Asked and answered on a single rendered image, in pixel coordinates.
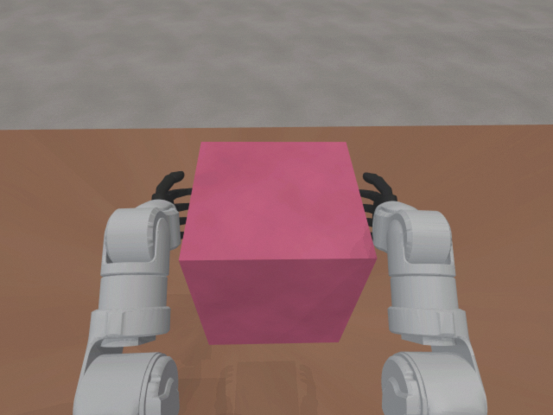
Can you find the left robot upper arm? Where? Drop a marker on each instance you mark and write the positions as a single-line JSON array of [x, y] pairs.
[[129, 384]]

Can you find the robot left hand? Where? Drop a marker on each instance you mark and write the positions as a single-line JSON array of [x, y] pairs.
[[163, 192]]

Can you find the robot left forearm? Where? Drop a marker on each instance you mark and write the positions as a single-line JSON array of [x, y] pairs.
[[133, 288]]

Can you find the carton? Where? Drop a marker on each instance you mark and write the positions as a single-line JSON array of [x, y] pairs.
[[276, 247]]

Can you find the robot right forearm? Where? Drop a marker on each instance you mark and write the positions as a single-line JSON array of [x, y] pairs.
[[424, 305]]

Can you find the robot right hand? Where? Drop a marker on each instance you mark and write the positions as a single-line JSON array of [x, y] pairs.
[[382, 187]]

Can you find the right robot upper arm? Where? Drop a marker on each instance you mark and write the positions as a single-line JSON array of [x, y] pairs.
[[431, 383]]

